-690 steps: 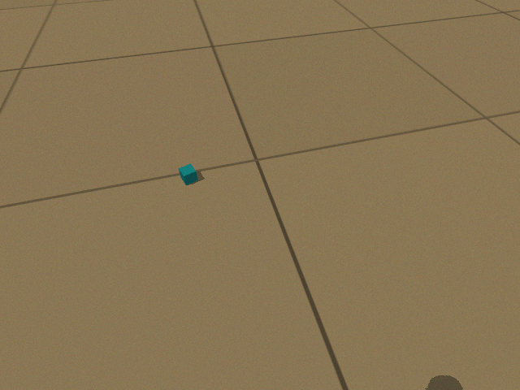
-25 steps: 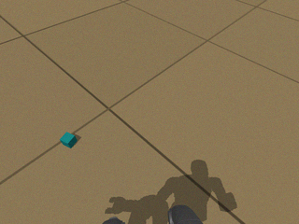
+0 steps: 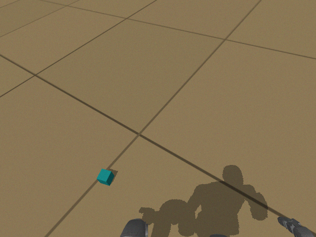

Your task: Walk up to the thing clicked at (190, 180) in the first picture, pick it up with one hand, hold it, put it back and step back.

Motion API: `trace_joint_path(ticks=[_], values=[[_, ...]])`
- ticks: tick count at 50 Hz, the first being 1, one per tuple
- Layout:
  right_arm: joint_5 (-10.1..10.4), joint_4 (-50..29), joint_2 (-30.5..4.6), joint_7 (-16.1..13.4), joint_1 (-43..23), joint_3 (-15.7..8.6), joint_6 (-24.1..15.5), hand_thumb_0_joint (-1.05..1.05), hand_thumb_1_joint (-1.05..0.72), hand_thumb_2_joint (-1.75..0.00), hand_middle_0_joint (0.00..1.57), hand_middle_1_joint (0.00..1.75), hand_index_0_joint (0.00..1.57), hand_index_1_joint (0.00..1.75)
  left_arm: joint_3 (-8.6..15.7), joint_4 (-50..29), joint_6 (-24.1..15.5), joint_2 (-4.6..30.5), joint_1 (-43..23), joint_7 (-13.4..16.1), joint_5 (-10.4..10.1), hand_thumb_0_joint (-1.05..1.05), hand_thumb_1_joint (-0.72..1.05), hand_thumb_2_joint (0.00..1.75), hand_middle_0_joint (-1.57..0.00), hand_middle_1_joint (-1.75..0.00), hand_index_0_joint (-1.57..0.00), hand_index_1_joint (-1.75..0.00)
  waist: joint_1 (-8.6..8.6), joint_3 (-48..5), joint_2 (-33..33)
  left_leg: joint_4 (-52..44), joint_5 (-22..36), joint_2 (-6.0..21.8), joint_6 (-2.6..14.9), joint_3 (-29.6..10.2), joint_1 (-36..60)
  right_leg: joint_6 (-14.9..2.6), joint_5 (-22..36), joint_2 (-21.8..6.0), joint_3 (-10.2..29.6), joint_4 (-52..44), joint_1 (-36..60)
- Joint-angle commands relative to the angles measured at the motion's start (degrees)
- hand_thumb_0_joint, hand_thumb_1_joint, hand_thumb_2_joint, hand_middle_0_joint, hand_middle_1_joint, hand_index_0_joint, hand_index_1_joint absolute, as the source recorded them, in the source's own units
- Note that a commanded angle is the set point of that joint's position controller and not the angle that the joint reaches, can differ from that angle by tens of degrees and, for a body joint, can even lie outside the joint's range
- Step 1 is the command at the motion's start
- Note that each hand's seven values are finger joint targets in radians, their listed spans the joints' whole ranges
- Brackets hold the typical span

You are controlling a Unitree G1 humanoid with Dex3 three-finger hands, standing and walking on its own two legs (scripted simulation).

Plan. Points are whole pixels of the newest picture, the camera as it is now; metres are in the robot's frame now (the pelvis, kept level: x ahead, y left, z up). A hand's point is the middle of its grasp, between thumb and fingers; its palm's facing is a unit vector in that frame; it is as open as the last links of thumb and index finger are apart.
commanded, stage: walk up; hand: left
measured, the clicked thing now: (105, 177) +0.58 +0.46 -0.70
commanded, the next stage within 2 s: none
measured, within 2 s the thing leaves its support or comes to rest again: neither
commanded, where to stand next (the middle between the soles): +0.14 +0.38 m, yaw -22 degrees
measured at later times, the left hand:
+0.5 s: hand (6, 222) +0.20 +0.51 -0.12, palm faces -0.23 -0.81 -0.54, open 7.4 cm
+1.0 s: hand out of the picture +0.22 +0.76 -0.15, palm faces -0.24 -0.82 -0.52, open 7.4 cm
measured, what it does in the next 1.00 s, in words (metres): steps to the left, turning right: left foot, then right foot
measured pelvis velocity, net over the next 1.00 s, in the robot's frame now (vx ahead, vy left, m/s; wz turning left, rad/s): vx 0.05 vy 0.48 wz -0.31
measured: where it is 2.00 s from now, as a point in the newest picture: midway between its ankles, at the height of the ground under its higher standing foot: outside the picture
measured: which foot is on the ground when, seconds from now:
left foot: up 0.00-0.10, down 0.12-0.50, up 0.52-0.82, down 0.84-1.00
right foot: down 0.00-0.16, up 0.18-0.46, down 0.48-0.88, up 0.90-1.00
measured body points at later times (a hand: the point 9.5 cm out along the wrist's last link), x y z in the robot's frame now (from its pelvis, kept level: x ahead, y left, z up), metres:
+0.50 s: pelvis +0.05 +0.24 +0.00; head +0.12 +0.20 +0.44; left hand +0.21 +0.55 -0.09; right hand +0.01 -0.09 -0.13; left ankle +0.04 +0.29 -0.70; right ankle +0.12 +0.15 -0.71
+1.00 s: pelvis +0.05 +0.48 -0.02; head +0.07 +0.49 +0.43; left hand +0.24 +0.80 -0.12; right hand -0.01 +0.16 -0.13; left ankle +0.09 +0.61 -0.70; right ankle +0.07 +0.27 -0.64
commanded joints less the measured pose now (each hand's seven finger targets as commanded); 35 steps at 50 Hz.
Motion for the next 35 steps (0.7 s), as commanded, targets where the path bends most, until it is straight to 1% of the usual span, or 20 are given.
trace_joint_path(ticks=[1, 4, 5, 6, 7, 8, 9, 10, 11, 13, 17, 20, 23, 24, 25, 26, 27, 29, 31, 35], values=[[0.02, -5.04, -10.01, 0.28, 1.46, -4.27, -0.75, 0.00, -0.90, -0.90, 0.20, 0.30, 0.20, 0.30, 8.00, -3.87, -1.31, 24.44, -1.26, 1.16, 1.70, 0.00, 0.90, 0.90, -0.20, -0.30, -0.20, -0.30, -1.75, 0.00, -19.27, -8.38, -0.31, 0.61, 1.10, 5.07, 4.44, -11.55, -7.02, -6.23, 10.41, -16.32, -9.35], [-0.18, -5.07, -10.59, 0.16, 2.07, -4.96, -1.17, 0.00, -0.90, -0.90, 0.20, 0.30, 0.20, 0.30, 8.64, -3.63, -1.31, 25.92, -0.55, 1.27, 1.98, 0.00, 0.90, 0.90, -0.20, -0.30, -0.20, -0.30, -1.51, -3.80, -19.73, -14.74, -5.51, -0.61, 1.52, 7.62, 7.81, -11.90, -0.53, -7.34, 12.67, -10.71, -6.69], [-0.17, -4.31, -10.62, -0.04, 4.76, -5.25, -1.44, 0.00, -0.90, -0.90, 0.20, 0.30, 0.20, 0.30, 8.47, -3.82, -1.17, 25.37, -1.78, 1.37, 1.68, 0.00, 0.90, 0.90, -0.20, -0.30, -0.20, -0.30, -3.38, -5.48, -18.22, -19.91, -5.13, -1.74, 1.73, 9.16, 11.33, -11.06, 5.23, -7.34, 11.26, -7.05, -7.12], [-0.49, -2.17, -10.19, -0.37, 11.38, -5.71, -1.83, 0.00, -0.90, -0.90, 0.20, 0.30, 0.20, 0.30, 8.00, -4.16, -0.95, 24.04, -4.78, 1.52, 1.23, 0.00, 0.90, 0.90, -0.20, -0.30, -0.20, -0.30, -7.66, -8.11, -15.50, -28.55, -0.45, -3.59, 1.99, 11.63, 19.16, -8.72, 10.59, -6.27, 8.00, 0.51, -8.97], [-1.40, 0.27, -11.94, -0.97, 17.91, -6.65, -2.61, 0.00, -0.90, -0.90, 0.20, 0.30, 0.20, 0.30, 6.30, -4.23, -0.58, 18.34, -4.54, 1.92, 1.09, 0.00, 0.90, 0.90, -0.20, -0.30, -0.20, -0.30, -11.71, -9.64, -4.02, -35.38, -0.95, -4.40, 2.34, 7.02, 27.25, -5.25, 13.24, -1.70, 3.55, 18.28, -15.30], [-1.80, 0.18, -17.39, -1.78, 18.06, -7.38, -3.34, 0.00, -0.90, -0.90, 0.20, 0.30, 0.20, 0.30, 3.73, -5.10, -0.41, 10.47, -3.37, 2.27, 0.60, 0.00, 0.90, 0.90, -0.20, -0.30, -0.20, -0.30, -10.96, -5.70, 16.96, -42.39, 12.29, 7.85, 2.64, -10.41, 28.38, -2.71, -17.25, 9.75, -1.00, 32.33, -30.97], [0.20, -0.99, -22.39, -2.39, 11.47, -7.72, -3.77, 0.00, -0.90, -0.90, 0.20, 0.30, 0.20, 0.30, 3.66, -5.16, -0.39, 12.35, -4.65, 3.57, 0.04, 0.00, 0.90, 0.90, -0.20, -0.30, -0.20, -0.30, -7.99, -5.66, 23.35, -50.22, 16.90, 12.44, 7.14, -24.98, 26.72, -4.26, -19.49, 9.69, 4.03, 36.94, -32.74], [0.67, -2.85, -22.79, -2.76, 5.24, -7.43, -3.57, 0.00, -0.90, -0.90, 0.20, 0.30, 0.20, 0.30, 3.52, -3.44, -0.31, 15.32, -4.00, 3.87, 0.38, 0.00, 0.90, 0.90, -0.20, -0.30, -0.20, -0.30, -5.34, -4.56, 20.58, -52.47, 7.20, 15.58, 12.01, -29.33, 20.90, -4.75, -16.45, 5.12, 4.94, 38.79, -29.73], [0.24, -4.90, -17.29, -3.10, 1.55, -6.24, -3.40, 0.00, -0.90, -0.90, 0.20, 0.30, 0.20, 0.30, 3.90, -2.02, -0.24, 17.69, -5.11, 3.35, -0.53, 0.00, 0.90, 0.90, -0.20, -0.30, -0.20, -0.30, -5.29, -0.50, 9.88, -48.67, 13.44, 11.65, 9.83, -18.88, 17.17, -3.58, -11.64, 3.79, 3.82, 37.98, -27.95], [-0.46, -4.47, -13.07, -3.67, 1.94, -4.67, -3.52, 0.00, -0.90, -0.90, 0.20, 0.30, 0.20, 0.30, 4.92, 1.31, 0.49, 17.48, -0.03, 2.46, -2.64, 0.00, 0.90, 0.90, -0.20, -0.30, -0.20, -0.30, -3.14, -0.94, 4.35, -39.96, 25.23, 6.39, 8.24, -5.07, 20.90, -3.66, -6.14, 4.40, 4.59, 34.22, -24.96], [-0.55, -4.22, -10.69, -3.66, 4.06, -3.65, -3.58, 0.00, -0.90, -0.90, 0.20, 0.30, 0.20, 0.30, 3.74, 0.92, 0.52, 13.77, 1.69, 1.58, -3.04, 0.00, 0.90, 0.90, -0.20, -0.30, -0.20, -0.30, -3.12, -3.20, 6.15, -36.54, 43.15, 4.75, 9.91, 0.52, 28.27, -2.36, -4.37, 4.21, -1.23, 18.17, -18.86], [-0.92, -5.64, -8.93, -3.48, 5.53, -3.23, -2.89, 0.00, -0.90, -0.90, 0.20, 0.30, 0.20, 0.30, 3.77, -0.58, 0.34, 12.85, 1.66, 1.47, -3.03, 0.00, 0.90, 0.90, -0.20, -0.30, -0.20, -0.30, -3.79, -4.59, 4.87, -34.83, 44.49, 4.32, 10.30, 3.73, 27.97, -2.57, 2.13, 4.06, -5.20, 4.21, -10.81], [0.22, -9.25, -6.66, -2.77, -0.33, -2.38, -2.21, 0.00, -0.90, -0.90, 0.20, 0.30, 0.20, 0.30, 5.80, 2.53, 0.21, 15.47, 15.66, 2.53, -2.46, 0.00, 0.90, 0.90, -0.20, -0.30, -0.20, -0.30, 5.91, -10.70, -4.89, -17.65, 35.34, -1.93, 3.99, 9.85, 12.71, -4.30, 22.46, 3.49, -2.50, -15.29, 18.92], [0.63, -9.07, -4.54, -2.70, 2.55, -1.75, -2.06, 0.00, -0.90, -0.90, 0.20, 0.30, 0.20, 0.30, 6.96, 2.25, 0.47, 18.01, 17.47, 2.97, -1.67, 0.00, 0.90, 0.90, -0.20, -0.30, -0.20, -0.30, 7.19, -11.52, -13.31, -6.43, 5.02, -4.87, 0.44, 7.37, -2.23, -8.66, 25.96, -4.06, 11.66, -15.78, 30.42], [0.82, -8.15, -4.82, -2.89, 8.10, -1.61, -1.32, 0.00, -0.90, -0.90, 0.20, 0.30, 0.20, 0.30, 7.37, -0.96, 0.83, 19.69, 14.19, 3.42, -0.97, 0.00, 0.90, 0.90, -0.20, -0.30, -0.20, -0.30, 4.03, -16.31, -13.45, 2.87, -10.31, -5.44, -1.40, 2.12, -7.31, -13.92, 21.12, -18.91, 31.63, -16.02, 31.45], [0.38, -6.60, -8.62, -3.63, 10.73, -2.88, -0.05, 0.00, -0.90, -0.90, 0.20, 0.30, 0.20, 0.30, 6.80, -3.45, 1.19, 18.80, 7.70, 3.31, -0.99, 0.00, 0.90, 0.90, -0.20, -0.30, -0.20, -0.30, 1.39, -13.68, -5.09, 10.33, -12.14, -4.05, -2.85, -1.71, -5.71, -18.36, 11.59, -22.95, 33.12, -17.98, 22.86], [-0.15, -6.73, -10.17, -4.37, 11.13, -3.93, 0.21, 0.00, -0.90, -0.90, 0.20, 0.30, 0.20, 0.30, 7.06, -5.85, 1.23, 20.38, 0.01, 3.54, -1.05, 0.00, 0.90, 0.90, -0.20, -0.30, -0.20, -0.30, -0.13, -12.14, -8.66, 13.98, -12.36, -3.95, -1.92, -1.88, -6.63, -21.64, 4.25, -26.10, 39.24, -21.10, 16.44], [-0.61, -5.03, -13.51, -3.58, 7.65, -4.98, 0.36, 0.00, -0.90, -0.90, 0.20, 0.30, 0.20, 0.30, 6.54, -7.25, 0.52, 17.68, -5.46, 3.11, -0.97, 0.00, 0.90, 0.90, -0.20, -0.30, -0.20, -0.30, -1.36, -4.03, -5.53, 15.14, -6.19, -1.20, 0.48, -3.80, -2.08, -17.64, -11.03, -19.74, 30.93, -23.20, -0.39], [-0.48, -4.59, -12.36, -2.34, 7.67, -4.85, 0.64, 0.00, -0.90, -0.90, 0.20, 0.30, 0.20, 0.30, 6.87, -6.03, 0.42, 18.45, -4.33, 2.27, -0.17, 0.00, 0.90, 0.90, -0.20, -0.30, -0.20, -0.30, -1.32, -1.22, -9.83, 11.77, -2.29, -2.59, 1.24, -1.47, -0.24, -13.61, -11.44, -13.08, 21.64, -19.86, -5.27], [-0.50, -3.38, -9.80, -1.27, 8.69, -4.20, 1.21, 0.00, -0.90, -0.90, 0.20, 0.30, 0.20, 0.30, 8.10, -4.85, 0.69, 20.17, -4.80, 1.19, 0.60, 0.00, 0.90, 0.90, -0.20, -0.30, -0.20, -0.30, -0.66, -1.52, -17.36, 4.58, -0.53, -2.52, 1.38, 3.47, 1.48, -10.85, -14.62, -6.79, 14.55, -16.25, -8.06]])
